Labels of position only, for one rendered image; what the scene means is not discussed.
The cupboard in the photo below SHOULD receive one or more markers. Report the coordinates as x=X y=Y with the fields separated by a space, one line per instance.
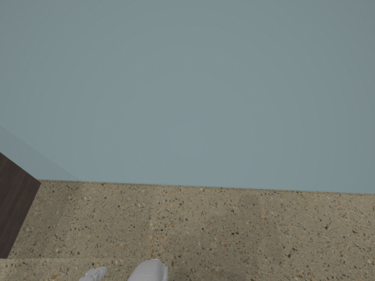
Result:
x=17 y=192

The left robot thigh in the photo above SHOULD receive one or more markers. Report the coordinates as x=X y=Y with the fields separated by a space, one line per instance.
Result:
x=150 y=270

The robot left hand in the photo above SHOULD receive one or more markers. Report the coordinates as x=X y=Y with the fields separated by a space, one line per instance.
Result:
x=94 y=274

